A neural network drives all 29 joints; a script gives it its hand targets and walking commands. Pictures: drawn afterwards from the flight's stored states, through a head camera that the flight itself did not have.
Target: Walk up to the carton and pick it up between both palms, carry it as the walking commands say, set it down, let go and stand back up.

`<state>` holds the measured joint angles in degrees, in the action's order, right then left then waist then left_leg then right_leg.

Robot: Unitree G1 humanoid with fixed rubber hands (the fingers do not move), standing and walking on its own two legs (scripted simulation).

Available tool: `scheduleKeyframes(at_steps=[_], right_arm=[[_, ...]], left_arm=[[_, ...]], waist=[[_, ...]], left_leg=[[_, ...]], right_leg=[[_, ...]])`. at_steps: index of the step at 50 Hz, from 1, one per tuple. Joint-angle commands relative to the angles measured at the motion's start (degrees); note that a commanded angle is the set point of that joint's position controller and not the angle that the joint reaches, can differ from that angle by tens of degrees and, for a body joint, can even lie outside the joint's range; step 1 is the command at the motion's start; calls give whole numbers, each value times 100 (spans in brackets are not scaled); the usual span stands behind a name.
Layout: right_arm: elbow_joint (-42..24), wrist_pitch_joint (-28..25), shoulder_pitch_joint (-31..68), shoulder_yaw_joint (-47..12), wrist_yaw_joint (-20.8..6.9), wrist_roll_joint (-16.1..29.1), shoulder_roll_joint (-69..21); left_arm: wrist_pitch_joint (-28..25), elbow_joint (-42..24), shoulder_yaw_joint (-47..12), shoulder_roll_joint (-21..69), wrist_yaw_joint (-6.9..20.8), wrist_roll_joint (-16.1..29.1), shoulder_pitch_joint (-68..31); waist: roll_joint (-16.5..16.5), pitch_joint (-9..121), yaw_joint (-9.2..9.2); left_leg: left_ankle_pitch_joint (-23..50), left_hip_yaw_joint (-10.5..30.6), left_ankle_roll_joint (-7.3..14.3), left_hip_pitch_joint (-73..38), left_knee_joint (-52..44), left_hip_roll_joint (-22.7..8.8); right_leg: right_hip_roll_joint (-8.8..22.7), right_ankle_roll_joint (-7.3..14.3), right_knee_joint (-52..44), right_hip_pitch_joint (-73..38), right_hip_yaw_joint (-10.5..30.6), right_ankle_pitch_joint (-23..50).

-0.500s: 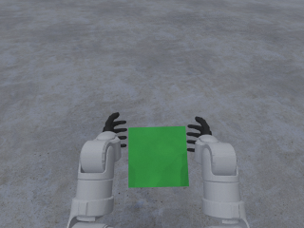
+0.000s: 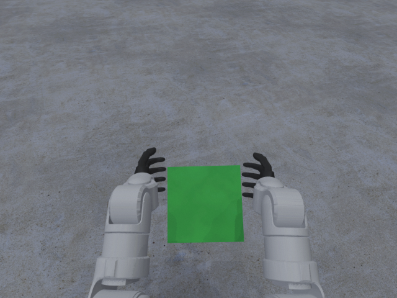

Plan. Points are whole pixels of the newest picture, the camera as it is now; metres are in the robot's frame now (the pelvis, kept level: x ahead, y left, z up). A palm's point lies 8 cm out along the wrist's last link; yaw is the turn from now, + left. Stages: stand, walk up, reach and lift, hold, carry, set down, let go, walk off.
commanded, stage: carry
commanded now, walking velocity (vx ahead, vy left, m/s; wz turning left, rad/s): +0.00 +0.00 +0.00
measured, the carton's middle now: (204, 201) +0.34 +0.00 -0.03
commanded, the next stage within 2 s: none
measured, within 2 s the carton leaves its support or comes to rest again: neither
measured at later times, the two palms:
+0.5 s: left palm (143, 184) +0.31 +0.12 +0.07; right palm (264, 188) +0.31 -0.12 +0.08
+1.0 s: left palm (143, 187) +0.31 +0.12 +0.07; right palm (263, 191) +0.31 -0.12 +0.07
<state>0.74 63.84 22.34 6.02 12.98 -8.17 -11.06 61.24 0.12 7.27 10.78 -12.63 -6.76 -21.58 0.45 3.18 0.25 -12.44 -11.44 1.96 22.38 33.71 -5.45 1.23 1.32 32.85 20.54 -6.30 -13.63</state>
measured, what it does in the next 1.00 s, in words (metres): stands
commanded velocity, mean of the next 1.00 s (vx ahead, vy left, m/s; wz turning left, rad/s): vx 0.00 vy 0.00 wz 0.00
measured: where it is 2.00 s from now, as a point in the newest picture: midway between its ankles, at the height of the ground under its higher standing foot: outside the picture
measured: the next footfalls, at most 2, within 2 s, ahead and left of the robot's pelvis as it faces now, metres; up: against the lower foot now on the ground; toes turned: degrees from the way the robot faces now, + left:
none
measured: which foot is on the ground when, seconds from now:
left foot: down 0.00-1.00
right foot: down 0.00-1.00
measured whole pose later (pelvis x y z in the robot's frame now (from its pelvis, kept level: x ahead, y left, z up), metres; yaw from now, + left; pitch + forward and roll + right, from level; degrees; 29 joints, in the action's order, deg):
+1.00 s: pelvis +0.01 +0.00 +0.00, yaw +0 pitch +1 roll -1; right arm 6.0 54.8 17.9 4.4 9.9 -8.8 -9.5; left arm 52.6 4.8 5.7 9.2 -9.4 -6.4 -16.7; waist 0.3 5.1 0.0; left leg -12.9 -11.5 1.8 21.2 32.9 -5.3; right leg 1.4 1.1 31.9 19.4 -6.1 -13.9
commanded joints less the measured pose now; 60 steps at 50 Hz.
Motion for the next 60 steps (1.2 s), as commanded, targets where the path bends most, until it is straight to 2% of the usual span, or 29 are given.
scheduleKeyframes(at_steps=[1, 3, 6, 7, 10, 12, 13, 14, 21, 22, 23, 26, 27, 28, 31, 35, 40, 41, 42, 44, 46, 47, 49, 51, 55, 56, 57, 59, 60], right_arm=[[-1105, -584, 2517, -2620, -1250, 1679, -5584], [-1210, -610, 2474, -2715, -1257, 1744, -5641], [-795, -714, 2306, -2558, -1274, 1549, -5461], [-1115, -726, 2280, -2709, -1277, 1651, -5599], [-1029, -789, 2335, -2666, -1279, 1591, -5461], [-1304, -803, 2316, -2807, -1272, 1682, -5566], [-167, -860, 1985, -2268, -1294, 1239, -5099], [-1242, -903, 2338, -2803, -1334, 1647, -5483], [-611, -998, 2172, -2560, -1376, 1438, -5236], [-1091, -1021, 2311, -2820, -1389, 1628, -5467], [-644, -1016, 2116, -2627, -1385, 1497, -5363], [-928, -1076, 2204, -2682, -1354, 1528, -5308], [-502, -1094, 2093, -2502, -1381, 1352, -5134], [-941, -1111, 2210, -2797, -1396, 1571, -5384], [-578, -1126, 2032, -2611, -1406, 1446, -5293], [-826, -1202, 2227, -2666, -1416, 1505, -5259], [-706, -1241, 2051, -2734, -1450, 1498, -5316], [-446, -1290, 2045, -2591, -1466, 1384, -5201], [-975, -1310, 2267, -2839, -1470, 1581, -5361], [-418, -1295, 2033, -2557, -1441, 1339, -5096], [-355, -1373, 2048, -2588, -1514, 1340, -5144], [-1104, -1385, 2304, -2920, -1487, 1641, -5420], [-598, -1340, 2065, -2656, -1451, 1399, -5188], [-642, -1388, 2054, -2727, -1492, 1423, -5200], [-314, -1451, 2066, -2633, -1536, 1360, -5153], [-570, -1455, 2025, -2821, -1546, 1473, -5344], [-197, -1492, 2009, -2616, -1550, 1309, -5167], [-855, -1504, 2287, -2875, -1527, 1530, -5323], [-661, -1479, 2205, -2770, -1522, 1460, -5246]], left_arm=[[-289, -704, -2703, 5869, 1209, 1562, -2241], [-302, -771, -2773, 5887, 1207, 1583, -2128], [-424, -512, -2675, 5701, 1247, 1482, -2112], [-432, -834, -2878, 5839, 1256, 1628, -2144], [-474, -564, -2752, 5743, 1264, 1519, -2003], [-492, -891, -2951, 5882, 1280, 1669, -2072], [-558, 146, -2431, 5356, 1298, 1246, -1875], [-599, -733, -2890, 5803, 1312, 1572, -1975], [-713, -237, -2649, 5518, 1341, 1353, -1893], [-733, -721, -2902, 5728, 1360, 1556, -1996], [-736, -434, -2765, 5565, 1352, 1443, -1989], [-750, -465, -2826, 5626, 1356, 1508, -1899], [-797, -112, -2647, 5445, 1370, 1342, -1870], [-819, -580, -2882, 5633, 1377, 1504, -1941], [-838, -368, -2801, 5540, 1378, 1431, -1962], [-887, -459, -2848, 5563, 1388, 1456, -1989], [-961, -503, -2913, 5549, 1424, 1493, -1955], [-997, -210, -2779, 5452, 1449, 1396, -1926], [-1001, -580, -2973, 5650, 1453, 1534, -1972], [-985, -71, -2716, 5394, 1428, 1316, -1837], [-1080, -119, -2768, 5387, 1477, 1315, -1905], [-1086, -779, -3069, 5669, 1472, 1616, -2074], [-1025, -212, -2832, 5492, 1465, 1434, -1906], [-1089, -272, -2860, 5477, 1490, 1408, -1858], [-1157, -56, -2774, 5378, 1515, 1311, -1888], [-1175, -392, -3003, 5546, 1511, 1447, -1958], [-1212, -40, -2797, 5370, 1534, 1323, -1984], [-1193, -427, -2985, 5591, 1526, 1500, -1999], [-1174, -294, -2924, 5527, 1519, 1446, -1987]], waist=[[-63, 2364, -3], [-248, 2422, -2], [-94, 2429, -4], [-107, 2468, 8], [13, 2391, 12], [-61, 2483, 13], [-24, 2458, 1], [-61, 2441, 7], [-173, 2347, 6], [-152, 2335, 10], [-191, 2278, 3], [-80, 2344, 9], [-50, 2260, 9], [-18, 2298, 7], [-218, 2252, 8], [-306, 2296, 4], [-132, 2280, 0], [-130, 2387, 2], [-189, 2316, 3], [-225, 2198, -8], [-110, 2233, -5], [-60, 2284, -5], [-48, 2263, 5], [-10, 2269, -1], [-225, 2261, -7], [-232, 2286, -6], [-88, 2276, -6], [8, 2303, -2], [-154, 2257, -5]], left_leg=[[172, 838, 44, -1072, -559, -578], [36, 919, 71, -1120, -669, -618], [397, 820, 55, -1125, -520, -599], [210, 845, 53, -1142, -580, -587], [142, 834, 53, -1119, -559, -565], [571, 816, 35, -1169, -536, -616], [473, 781, 44, -1122, -475, -583], [516, 811, 26, -1160, -531, -596], [494, 813, 29, -1134, -595, -614], [252, 851, 35, -1137, -654, -626], [276, 841, 24, -1101, -664, -619], [452, 789, 2, -1058, -568, -607], [441, 776, 1, -1029, -596, -585], [359, 755, -24, -1033, -543, -585], [258, 790, -9, -1014, -610, -559], [315, 871, 27, -1124, -746, -645], [352, 830, -10, -1093, -676, -599], [380, 826, -4, -1148, -673, -609], [314, 819, 2, -1135, -680, -604], [255, 870, 34, -1069, -732, -624], [210, 845, 4, -1049, -717, -591], [192, 856, -17, -1009, -723, -582], [158, 844, 18, -1002, -678, -563], [407, 784, -25, -995, -633, -547], [118, 846, 12, -1065, -714, -571], [134, 831, -10, -1065, -705, -553], [180, 804, -14, -1035, -665, -548], [195, 812, -24, -997, -677, -541], [90, 813, -8, -1010, -739, -539]], right_leg=[[747, 187, -523, -480, 768, 754], [678, 201, -466, -507, 649, 501], [735, 156, -486, -572, 739, 995], [720, 186, -504, -576, 718, 751], [759, 200, -548, -506, 780, 751], [737, 186, -441, -644, 697, 1096], [781, 155, -524, -623, 748, 1123], [742, 179, -463, -604, 702, 1030], [727, 165, -461, -571, 694, 1009], [690, 154, -522, -562, 646, 689], [728, 176, -537, -552, 719, 765], [744, 160, -530, -658, 738, 1073], [736, 161, -534, -610, 733, 989], [753, 190, -581, -639, 762, 959], [756, 189, -586, -551, 778, 862], [643, 178, -484, -488, 667, 687], [696, 187, -544, -560, 726, 893], [696, 186, -518, -596, 679, 841], [678, 176, -532, -547, 667, 804], [663, 179, -540, -489, 695, 731], [670, 181, -547, -528, 711, 779], [680, 197, -565, -559, 710, 681], [699, 216, -620, -531, 788, 724], [712, 194, -540, -631, 733, 1087], [668, 208, -613, -483, 750, 696], [675, 221, -643, -488, 753, 696], [699, 211, -669, -507, 782, 774], [685, 227, -649, -577, 750, 766], [673, 221, -629, -520, 744, 690]])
